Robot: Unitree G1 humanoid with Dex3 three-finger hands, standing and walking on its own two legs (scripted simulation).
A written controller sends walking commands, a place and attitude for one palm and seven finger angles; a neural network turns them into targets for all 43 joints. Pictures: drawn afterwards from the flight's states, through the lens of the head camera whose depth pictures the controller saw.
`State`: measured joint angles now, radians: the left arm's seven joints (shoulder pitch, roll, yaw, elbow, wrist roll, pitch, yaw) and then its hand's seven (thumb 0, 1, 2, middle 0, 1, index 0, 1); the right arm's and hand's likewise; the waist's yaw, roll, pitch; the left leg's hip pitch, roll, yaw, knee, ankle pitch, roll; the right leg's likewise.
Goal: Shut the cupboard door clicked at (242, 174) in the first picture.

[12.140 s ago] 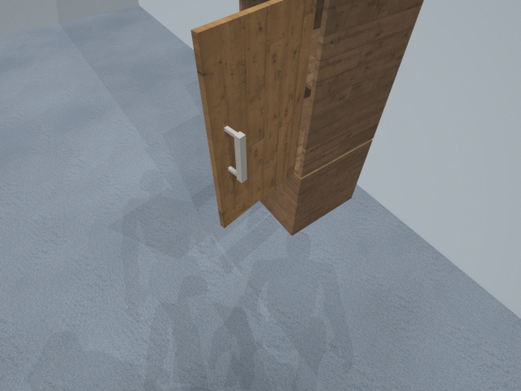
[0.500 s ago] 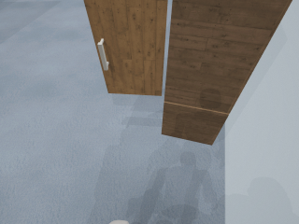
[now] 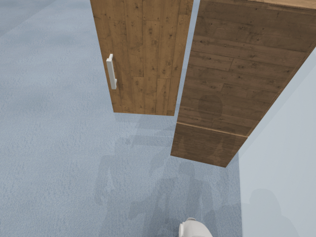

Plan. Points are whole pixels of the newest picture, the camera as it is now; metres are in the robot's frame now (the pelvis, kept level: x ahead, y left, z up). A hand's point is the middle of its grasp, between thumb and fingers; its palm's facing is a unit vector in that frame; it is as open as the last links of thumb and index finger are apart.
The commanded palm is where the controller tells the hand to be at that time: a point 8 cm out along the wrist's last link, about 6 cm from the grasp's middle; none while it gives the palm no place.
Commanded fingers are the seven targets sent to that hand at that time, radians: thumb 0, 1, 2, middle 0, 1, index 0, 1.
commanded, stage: take the last steps up to it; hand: left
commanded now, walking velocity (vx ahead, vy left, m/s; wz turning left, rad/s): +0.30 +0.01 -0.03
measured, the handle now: (112, 72) +0.74 +0.23 -0.05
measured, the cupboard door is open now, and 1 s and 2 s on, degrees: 100 100 100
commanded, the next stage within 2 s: come to a stop and stand still in 0.40 s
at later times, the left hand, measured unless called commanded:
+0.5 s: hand (110, 222) +0.19 +0.14 -0.16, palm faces +0.05 -0.97 -0.23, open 7.2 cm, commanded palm none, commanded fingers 0.00 0.90 0.90 -0.20 -0.30 -0.20 -0.30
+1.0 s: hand (110, 200) +0.25 +0.16 -0.18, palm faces +0.00 -0.96 -0.29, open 7.4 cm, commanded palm none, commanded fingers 0.00 0.90 0.90 -0.20 -0.30 -0.20 -0.30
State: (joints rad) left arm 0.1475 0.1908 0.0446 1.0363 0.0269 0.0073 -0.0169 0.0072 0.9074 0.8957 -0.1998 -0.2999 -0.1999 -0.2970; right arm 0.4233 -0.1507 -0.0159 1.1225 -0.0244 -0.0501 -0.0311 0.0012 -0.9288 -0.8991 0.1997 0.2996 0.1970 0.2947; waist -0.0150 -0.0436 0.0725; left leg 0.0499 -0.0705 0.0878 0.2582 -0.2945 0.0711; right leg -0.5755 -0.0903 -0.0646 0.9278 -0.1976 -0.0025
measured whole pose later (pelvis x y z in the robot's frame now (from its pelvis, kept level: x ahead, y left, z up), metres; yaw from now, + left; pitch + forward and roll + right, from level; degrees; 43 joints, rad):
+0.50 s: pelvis +0.17 -0.04 +0.01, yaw +0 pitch +0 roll +1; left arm 0.27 0.16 0.04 1.09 0.02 -0.08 0.02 -0.02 0.94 0.90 -0.20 -0.30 -0.20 -0.30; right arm 0.19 -0.19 -0.06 1.08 -0.02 0.00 0.00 0.02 -0.95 -0.90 0.20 0.30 0.19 0.29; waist 0.00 0.02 0.06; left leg -0.52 0.09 0.04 0.82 -0.23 -0.05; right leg -0.10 0.01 -0.14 0.35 -0.25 -0.07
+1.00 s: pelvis +0.19 -0.05 -0.02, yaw -2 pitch +0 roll +1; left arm 0.21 0.21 0.07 0.99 0.03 0.02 0.03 0.00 0.91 0.90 -0.20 -0.30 -0.20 -0.30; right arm 0.13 -0.18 -0.06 1.02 -0.02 0.05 -0.02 0.00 -0.92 -0.90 0.20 0.30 0.20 0.30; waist 0.01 0.01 0.09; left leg -0.43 0.08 0.08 0.60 -0.21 -0.03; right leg -0.27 -0.06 -0.05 0.63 -0.38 0.02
